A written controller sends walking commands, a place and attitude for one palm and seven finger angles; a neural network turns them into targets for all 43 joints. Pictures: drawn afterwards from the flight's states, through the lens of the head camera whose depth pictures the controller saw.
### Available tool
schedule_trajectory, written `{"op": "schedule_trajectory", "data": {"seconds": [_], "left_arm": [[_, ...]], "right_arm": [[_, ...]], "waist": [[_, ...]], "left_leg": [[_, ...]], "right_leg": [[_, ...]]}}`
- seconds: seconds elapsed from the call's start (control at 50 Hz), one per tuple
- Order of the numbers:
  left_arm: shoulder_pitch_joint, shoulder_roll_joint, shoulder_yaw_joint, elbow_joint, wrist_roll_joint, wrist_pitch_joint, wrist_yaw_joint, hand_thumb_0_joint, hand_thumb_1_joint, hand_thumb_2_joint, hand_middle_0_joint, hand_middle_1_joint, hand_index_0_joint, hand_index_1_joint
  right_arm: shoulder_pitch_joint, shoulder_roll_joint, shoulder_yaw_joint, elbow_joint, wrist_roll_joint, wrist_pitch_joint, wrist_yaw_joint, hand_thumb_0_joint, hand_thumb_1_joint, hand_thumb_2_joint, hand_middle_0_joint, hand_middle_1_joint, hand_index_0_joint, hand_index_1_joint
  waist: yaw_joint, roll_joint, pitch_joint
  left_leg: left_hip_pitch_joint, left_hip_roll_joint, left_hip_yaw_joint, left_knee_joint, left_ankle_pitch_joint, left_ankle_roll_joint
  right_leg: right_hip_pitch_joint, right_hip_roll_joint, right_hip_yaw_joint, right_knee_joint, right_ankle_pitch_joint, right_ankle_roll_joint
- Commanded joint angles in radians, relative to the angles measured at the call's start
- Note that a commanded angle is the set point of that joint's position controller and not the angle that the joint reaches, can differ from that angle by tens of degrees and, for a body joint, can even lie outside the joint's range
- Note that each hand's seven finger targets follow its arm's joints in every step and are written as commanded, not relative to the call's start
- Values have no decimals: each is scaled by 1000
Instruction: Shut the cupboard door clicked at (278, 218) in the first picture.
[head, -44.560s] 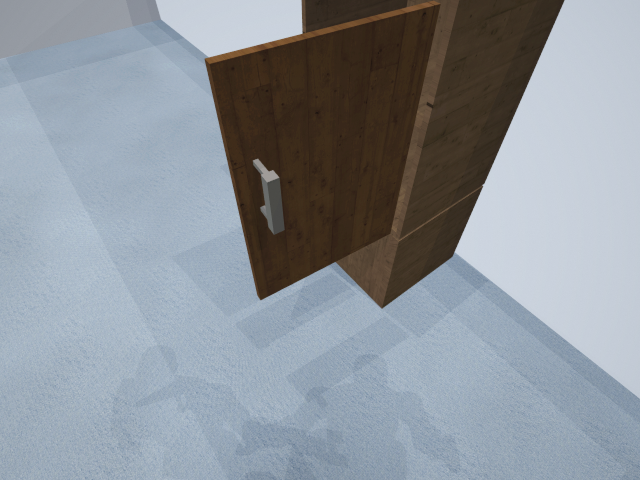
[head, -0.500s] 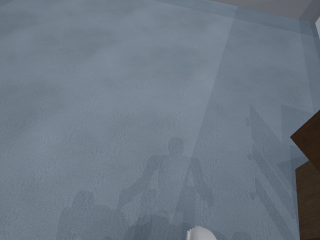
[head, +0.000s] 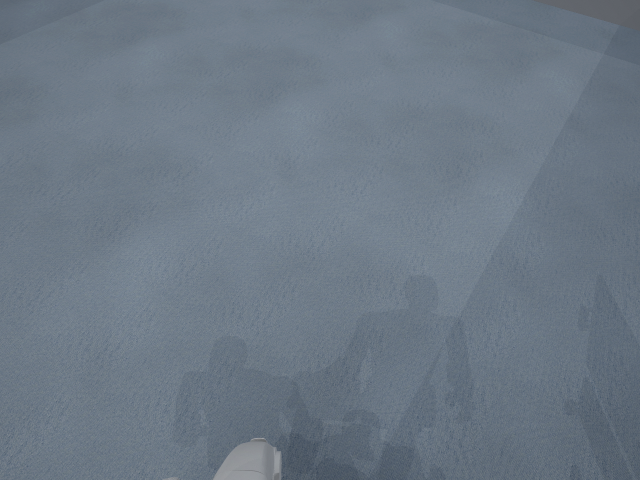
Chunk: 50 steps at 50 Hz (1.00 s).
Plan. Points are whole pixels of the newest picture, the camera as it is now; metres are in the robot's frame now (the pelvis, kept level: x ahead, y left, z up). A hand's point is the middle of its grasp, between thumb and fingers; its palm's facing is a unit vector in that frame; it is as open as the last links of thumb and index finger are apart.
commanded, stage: turn to face it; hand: left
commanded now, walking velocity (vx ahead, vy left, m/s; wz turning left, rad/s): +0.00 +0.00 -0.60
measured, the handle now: out of the picture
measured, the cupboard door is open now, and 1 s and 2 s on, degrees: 38 38 38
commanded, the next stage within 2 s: none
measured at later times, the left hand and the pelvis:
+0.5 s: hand (190, 459) +0.16 +0.20 -0.17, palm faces -0.13 -0.95 -0.28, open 7.4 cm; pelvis +0.07 -0.01 -0.02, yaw -14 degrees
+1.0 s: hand (227, 369) +0.29 +0.16 -0.17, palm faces -0.46 -0.86 -0.21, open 7.4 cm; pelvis +0.10 +0.02 +0.00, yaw -31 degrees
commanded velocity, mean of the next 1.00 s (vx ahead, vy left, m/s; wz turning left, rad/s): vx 0.00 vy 0.00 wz -0.60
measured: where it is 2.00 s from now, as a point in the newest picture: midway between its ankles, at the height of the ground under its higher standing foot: outside the picture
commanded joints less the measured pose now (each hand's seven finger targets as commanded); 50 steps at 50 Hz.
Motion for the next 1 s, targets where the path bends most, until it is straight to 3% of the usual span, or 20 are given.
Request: {"op": "schedule_trajectory", "data": {"seconds": [0.0, 0.04, 0.06, 0.08, 0.1, 0.16, 0.24, 0.34, 0.42, 0.44, 0.46, 0.48, 0.52, 0.6, 0.72, 0.8, 0.82, 0.86, 0.9, 0.98], "left_arm": [[105, 140, 23, -5, 9, -19, 13, 0, 900, 900, -200, -300, -200, -300], [97, 131, 12, 15, -3, -15, 15, 0, 900, 900, -200, -300, -200, -300], [111, 111, 2, 19, -10, -12, 15, 0, 900, 900, -200, -300, -200, -300], [147, 69, -11, 23, -19, -4, 19, 0, 900, 900, -200, -300, -200, -300], [144, 56, -18, 35, -23, 8, 23, 0, 900, 900, -200, -300, -200, -300], [69, 87, 0, 41, -14, 45, 5, 0, 900, 900, -200, -300, -200, -300], [67, 92, 27, 37, -13, 69, -16, 0, 900, 900, -200, -300, -200, -300], [78, 74, 43, 9, -2, 80, -32, 0, 900, 900, -200, -300, -200, -300], [142, 99, 58, -1, 3, 66, -35, 0, 900, 900, -200, -300, -200, -300], [180, 152, 67, 5, 9, 56, -31, 0, 900, 900, -200, -300, -200, -300], [185, 258, 81, 1, 19, 42, -21, 0, 900, 900, -200, -300, -200, -300], [207, 293, 79, -3, 3, 43, -13, 0, 900, 900, -200, -300, -200, -300], [103, 252, 80, -33, 6, 49, 4, 0, 900, 900, -200, -300, -200, -300], [49, 218, 60, -60, 0, 38, 4, 0, 900, 900, -200, -300, -200, -300], [62, 256, 69, -54, 7, 45, -2, 0, 900, 900, -200, -300, -200, -300], [-30, 263, 69, -79, 0, 60, -10, 0, 900, 900, -200, -300, -200, -300], [-55, 238, 64, -85, -5, 64, -11, 0, 900, 900, -200, -300, -200, -300], [-49, 155, 45, -129, -17, 70, -25, 0, 900, 900, -200, -300, -200, -300], [-44, 195, 59, -122, -1, 75, -37, 0, 900, 900, -200, -300, -200, -300], [-53, 167, 56, -109, -2, 91, -59, 0, 900, 900, -200, -300, -200, -300]], "right_arm": [[33, 47, 28, -52, 1, -36, 2, 0, -900, -900, 200, 300, 200, 300], [94, 20, 32, -19, -3, -57, -3, 0, -900, -900, 200, 300, 200, 300], [141, -41, 23, 0, -7, -71, -9, 0, -900, -900, 200, 300, 200, 300], [168, -123, 12, 7, -7, -80, -21, 0, -900, -900, 200, 300, 200, 300], [158, -154, 8, 14, -3, -70, -34, 0, -900, -900, 200, 300, 200, 300], [73, -148, 14, -5, -11, -62, -68, 0, -900, -900, 200, 300, 200, 300], [-6, -152, 2, -39, -9, -39, -70, 0, -900, -900, 200, 300, 200, 300], [-66, -151, -19, -55, -9, -22, -57, 0, -900, -900, 200, 300, 200, 300], [-95, -146, -34, -66, -2, -18, -50, 0, -900, -900, 200, 300, 200, 300], [-102, -119, -32, -77, 5, -17, -46, 0, -900, -900, 200, 300, 200, 300], [-112, -46, -19, -116, 11, -15, -40, 0, -900, -900, 200, 300, 200, 300], [-125, -69, -11, -138, 10, -1, -42, 0, -900, -900, 200, 300, 200, 300], [-146, -60, -18, -136, 8, 2, -37, 0, -900, -900, 200, 300, 200, 300], [-95, -81, -10, -114, 5, -11, -36, 0, -900, -900, 200, 300, 200, 300], [-95, -74, 0, -134, 15, -20, -43, 0, -900, -900, 200, 300, 200, 300], [6, -89, 2, -115, 21, -30, -51, 0, -900, -900, 200, 300, 200, 300], [50, -107, -3, -100, 20, -38, -51, 0, -900, -900, 200, 300, 200, 300], [110, -270, -28, -112, -5, -49, -60, 0, -900, -900, 200, 300, 200, 300], [43, -224, -9, -138, -15, -46, -60, 0, -900, -900, 200, 300, 200, 300], [-10, -177, 1, -151, -16, -46, -65, 0, -900, -900, 200, 300, 200, 300]], "waist": [[33, -148, -130], [3, -100, -171], [-13, 12, -226], [-11, 205, -290], [-21, 267, -281], [-24, 275, -148], [4, 128, -125], [30, 142, -93], [78, 104, -113], [102, -49, -118], [116, -351, -100], [128, -314, -109], [81, -217, -66], [50, -134, -171], [67, -115, -181], [11, -133, -150], [-14, -98, -157], [-25, 343, -154], [10, 164, -113], [31, 194, -86]], "left_leg": [[122, -27, 37, -291, 58, 11], [338, -44, 46, -511, 269, 11], [502, 28, 0, -566, 534, 24], [627, 212, -176, -528, 873, 99], [596, 326, -238, -556, 999, 187], [537, 336, -171, -586, 1041, 213], [479, 324, -54, -599, 786, 200], [355, 313, 11, -640, 366, 165], [301, 266, 96, -459, 292, 92], [239, 184, 150, -303, 148, 40], [18, 20, 173, -62, -238, -21], [-7, -7, 29, 112, -299, -20], [-99, 21, -64, 202, -158, -15], [-39, 17, -70, 113, -42, -45], [30, -15, -48, -145, -68, -51], [265, -40, -39, -441, 71, -38], [399, -12, -56, -577, 163, -33], [481, 399, -448, -760, 302, 135], [322, 379, -361, -757, 271, 198], [360, 257, -122, -685, 452, 150]], "right_leg": [[131, -204, 147, -72, 691, -106], [75, -140, 139, -2, 599, -72], [7, -90, 131, 65, 433, -28], [-98, -15, 120, 113, 67, 25], [-103, 21, 151, 210, -300, 38], [-219, 28, 248, 448, -353, 34], [-217, 35, 238, 480, -264, 38], [-150, 63, 178, 376, -159, 42], [-5, 84, 170, 110, 80, 19], [47, 15, 298, -24, 237, -14], [122, -206, 647, -139, 483, -123], [79, -277, 735, -194, 483, -219], [60, -210, 705, -194, 280, -213], [136, -127, 552, -104, 473, -180], [172, -117, 600, -69, 547, -196], [-22, -61, 612, -24, 427, -134], [-123, -8, 576, 25, 319, -86], [-348, 192, 314, 412, -354, 28], [-295, 125, 339, 659, -293, 35], [-316, 94, 278, 647, -194, 63]]}}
